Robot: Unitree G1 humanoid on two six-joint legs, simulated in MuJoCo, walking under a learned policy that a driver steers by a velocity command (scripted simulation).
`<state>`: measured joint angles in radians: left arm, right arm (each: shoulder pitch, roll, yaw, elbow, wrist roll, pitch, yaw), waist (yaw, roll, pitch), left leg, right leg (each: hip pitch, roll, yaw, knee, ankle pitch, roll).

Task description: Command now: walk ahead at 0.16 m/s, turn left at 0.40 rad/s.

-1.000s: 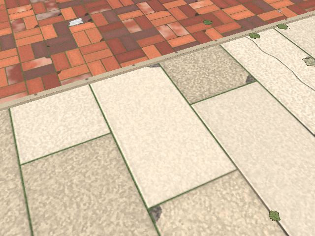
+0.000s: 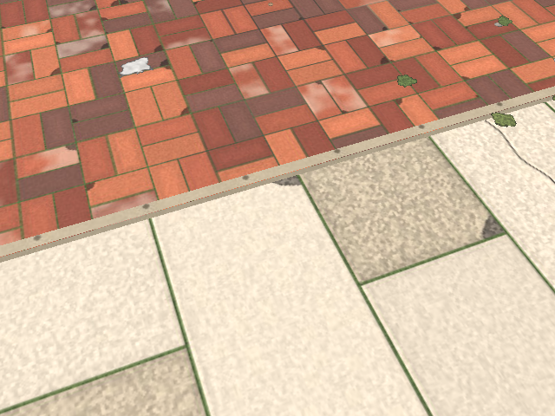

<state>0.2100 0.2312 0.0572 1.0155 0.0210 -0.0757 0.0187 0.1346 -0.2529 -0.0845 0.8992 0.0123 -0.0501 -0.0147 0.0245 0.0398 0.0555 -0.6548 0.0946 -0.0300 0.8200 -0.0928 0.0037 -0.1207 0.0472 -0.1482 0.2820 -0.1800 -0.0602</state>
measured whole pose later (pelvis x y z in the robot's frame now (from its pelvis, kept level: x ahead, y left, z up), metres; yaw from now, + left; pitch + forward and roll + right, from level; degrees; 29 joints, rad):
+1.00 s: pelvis +0.14 +0.03 +0.00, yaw +33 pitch +2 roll +0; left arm 0.28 0.30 0.07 0.86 -0.02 -0.04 0.01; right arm 0.16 -0.29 -0.07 0.64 0.02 0.01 0.01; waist 0.07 0.00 -0.01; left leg -0.39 0.05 0.02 0.66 -0.32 -0.01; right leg -0.13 -0.08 -0.11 0.36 -0.26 0.01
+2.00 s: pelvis +0.59 +0.30 -0.02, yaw +11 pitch +3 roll -1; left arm 0.36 0.31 0.07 0.73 -0.02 -0.03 0.00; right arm 0.07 -0.29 -0.03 0.61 0.00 -0.12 0.01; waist 0.09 0.03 0.00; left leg -0.47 0.01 -0.07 0.47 -0.04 -0.02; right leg -0.11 0.12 0.23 0.52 -0.43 -0.05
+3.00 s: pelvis +1.14 +0.26 -0.02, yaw -25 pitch +2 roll +0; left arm 0.40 0.31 0.08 0.73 -0.02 -0.02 0.02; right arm 0.02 -0.29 -0.04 0.65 0.00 -0.12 0.03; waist 0.09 0.03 0.01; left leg -0.46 -0.02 -0.06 0.47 -0.04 0.00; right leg -0.07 0.11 0.24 0.53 -0.47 -0.06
